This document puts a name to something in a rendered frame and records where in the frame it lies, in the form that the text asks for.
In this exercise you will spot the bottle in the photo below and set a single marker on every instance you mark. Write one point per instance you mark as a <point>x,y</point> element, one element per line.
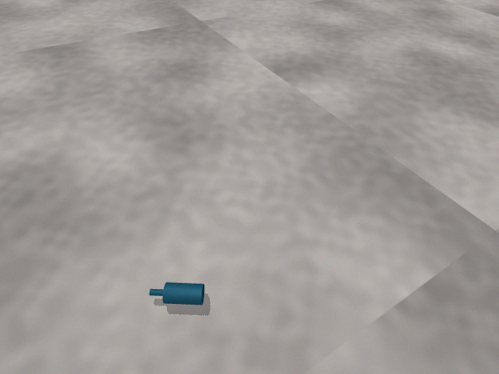
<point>181,293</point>

